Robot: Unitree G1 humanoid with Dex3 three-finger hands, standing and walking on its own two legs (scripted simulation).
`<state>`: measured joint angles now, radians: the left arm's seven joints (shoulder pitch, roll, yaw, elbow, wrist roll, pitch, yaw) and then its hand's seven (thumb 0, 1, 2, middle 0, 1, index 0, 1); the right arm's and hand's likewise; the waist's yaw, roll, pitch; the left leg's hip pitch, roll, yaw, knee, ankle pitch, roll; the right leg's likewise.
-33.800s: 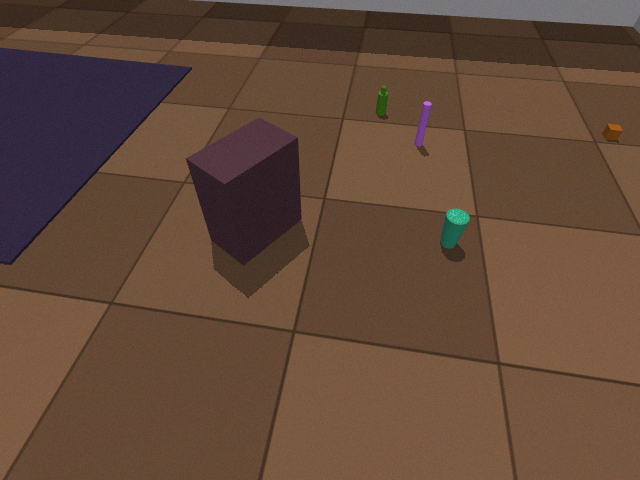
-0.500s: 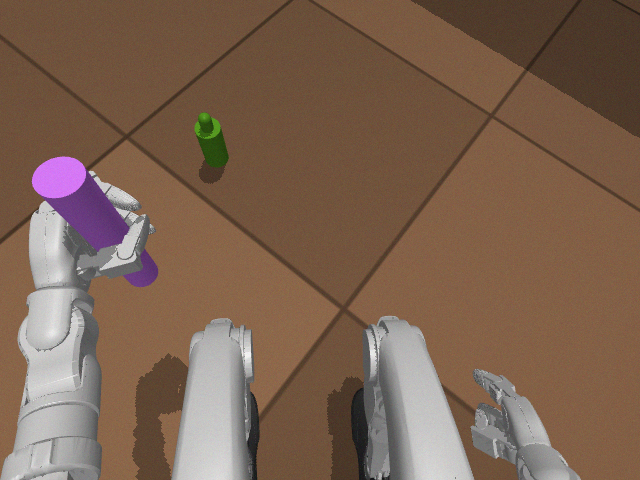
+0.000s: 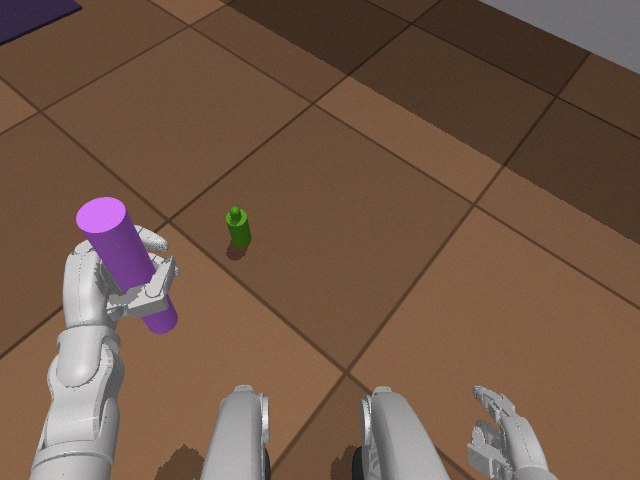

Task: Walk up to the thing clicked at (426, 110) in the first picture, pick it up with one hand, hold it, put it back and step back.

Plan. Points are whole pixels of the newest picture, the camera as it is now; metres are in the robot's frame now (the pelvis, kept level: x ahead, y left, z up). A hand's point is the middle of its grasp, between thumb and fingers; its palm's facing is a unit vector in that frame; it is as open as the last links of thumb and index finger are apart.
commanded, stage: lift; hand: left
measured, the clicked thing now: (138, 278) +0.35 +0.22 +0.02
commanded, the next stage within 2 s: hold in 1.02 s
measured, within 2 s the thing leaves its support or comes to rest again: neither
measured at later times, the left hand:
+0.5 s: hand (138, 240) +0.35 +0.19 +0.11, palm faces +0.13 -0.99 -0.05, open 5.3 cm
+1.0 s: hand (138, 214) +0.36 +0.17 +0.14, palm faces +0.13 -0.99 -0.03, open 5.3 cm
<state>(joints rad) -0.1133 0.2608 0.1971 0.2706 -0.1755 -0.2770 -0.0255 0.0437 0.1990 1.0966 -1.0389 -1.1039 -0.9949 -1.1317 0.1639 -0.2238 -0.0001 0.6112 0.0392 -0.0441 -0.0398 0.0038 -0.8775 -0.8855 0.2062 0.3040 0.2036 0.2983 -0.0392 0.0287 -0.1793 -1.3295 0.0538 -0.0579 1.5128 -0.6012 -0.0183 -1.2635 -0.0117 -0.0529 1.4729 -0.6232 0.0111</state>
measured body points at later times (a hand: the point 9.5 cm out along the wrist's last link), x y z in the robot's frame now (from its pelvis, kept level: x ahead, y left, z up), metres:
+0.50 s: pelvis +0.02 +0.00 +0.08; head +0.10 +0.01 +0.52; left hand +0.34 +0.24 +0.11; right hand +0.16 -0.24 -0.03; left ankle +0.05 +0.13 -0.57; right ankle +0.04 -0.13 -0.57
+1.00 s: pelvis +0.03 -0.01 +0.11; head +0.09 +0.00 +0.56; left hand +0.35 +0.23 +0.15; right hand +0.17 -0.25 +0.00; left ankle +0.05 +0.13 -0.57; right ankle +0.04 -0.13 -0.57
